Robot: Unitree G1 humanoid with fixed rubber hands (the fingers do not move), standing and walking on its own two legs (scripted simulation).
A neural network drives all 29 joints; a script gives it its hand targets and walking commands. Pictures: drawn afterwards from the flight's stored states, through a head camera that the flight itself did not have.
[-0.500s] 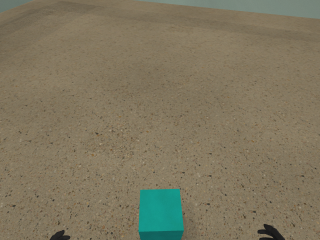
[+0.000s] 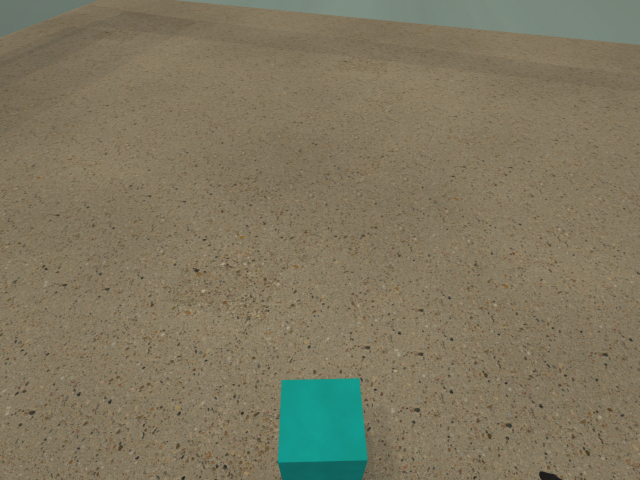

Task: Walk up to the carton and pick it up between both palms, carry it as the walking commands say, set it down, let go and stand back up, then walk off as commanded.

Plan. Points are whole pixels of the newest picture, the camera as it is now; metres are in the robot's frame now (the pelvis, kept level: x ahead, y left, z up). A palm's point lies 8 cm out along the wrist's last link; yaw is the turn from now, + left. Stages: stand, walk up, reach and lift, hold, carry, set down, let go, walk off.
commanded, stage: stand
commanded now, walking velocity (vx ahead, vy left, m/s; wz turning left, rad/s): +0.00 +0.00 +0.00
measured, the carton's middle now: (321, 434) +0.41 +0.00 -0.65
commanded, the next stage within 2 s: walk off in 0.80 s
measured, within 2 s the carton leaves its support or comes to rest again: neither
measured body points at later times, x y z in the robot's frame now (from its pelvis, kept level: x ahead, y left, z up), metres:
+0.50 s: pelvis -0.01 +0.00 +0.00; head -0.02 +0.00 +0.45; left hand +0.09 +0.31 -0.11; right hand +0.09 -0.31 -0.11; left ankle -0.02 +0.12 -0.74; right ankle -0.02 -0.13 -0.74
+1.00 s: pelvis -0.01 +0.00 +0.00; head -0.01 +0.00 +0.45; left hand +0.09 +0.31 -0.11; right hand +0.09 -0.32 -0.11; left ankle -0.02 +0.13 -0.74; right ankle -0.02 -0.13 -0.74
